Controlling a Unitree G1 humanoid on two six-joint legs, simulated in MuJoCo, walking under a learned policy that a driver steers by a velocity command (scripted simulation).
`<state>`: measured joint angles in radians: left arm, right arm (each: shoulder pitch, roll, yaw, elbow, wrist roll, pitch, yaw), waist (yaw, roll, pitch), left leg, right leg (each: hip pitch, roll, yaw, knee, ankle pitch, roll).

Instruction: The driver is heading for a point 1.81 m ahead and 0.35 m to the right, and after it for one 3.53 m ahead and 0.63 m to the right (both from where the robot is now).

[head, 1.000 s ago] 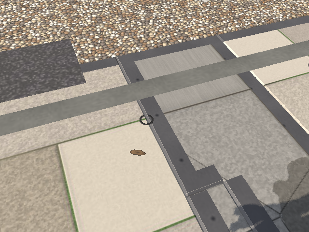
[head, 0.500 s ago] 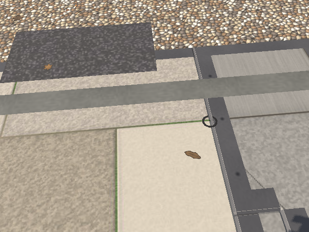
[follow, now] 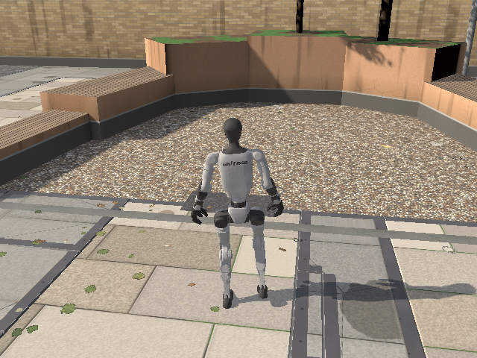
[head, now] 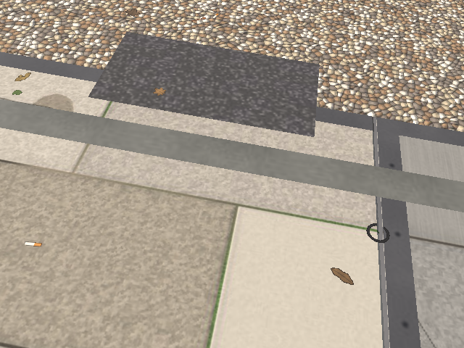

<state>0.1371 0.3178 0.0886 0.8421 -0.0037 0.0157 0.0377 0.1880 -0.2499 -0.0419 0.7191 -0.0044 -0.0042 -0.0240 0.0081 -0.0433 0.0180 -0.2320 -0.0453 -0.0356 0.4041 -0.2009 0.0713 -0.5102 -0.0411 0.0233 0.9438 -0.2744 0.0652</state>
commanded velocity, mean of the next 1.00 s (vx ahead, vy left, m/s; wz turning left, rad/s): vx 0.41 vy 0.00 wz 0.05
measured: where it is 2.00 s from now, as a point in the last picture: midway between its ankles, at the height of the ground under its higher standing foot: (235, 206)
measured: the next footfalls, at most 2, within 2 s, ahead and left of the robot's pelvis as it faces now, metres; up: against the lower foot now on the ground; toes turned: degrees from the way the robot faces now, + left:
right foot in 0.28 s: +0.12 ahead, -0.15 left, +0.00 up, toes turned +0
left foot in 0.74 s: +0.47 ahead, +0.09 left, +0.00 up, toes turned +2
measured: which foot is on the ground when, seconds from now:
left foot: down 0.00-0.30, up 0.32-0.72, down 0.74-1.00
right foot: up 0.00-0.26, down 0.28-0.76, up 0.78-1.00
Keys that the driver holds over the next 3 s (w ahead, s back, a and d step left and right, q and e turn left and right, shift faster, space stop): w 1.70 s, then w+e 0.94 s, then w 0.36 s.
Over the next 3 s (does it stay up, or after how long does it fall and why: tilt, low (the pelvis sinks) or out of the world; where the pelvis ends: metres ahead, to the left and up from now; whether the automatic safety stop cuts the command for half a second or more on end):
stays up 1.52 -0.19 -0.01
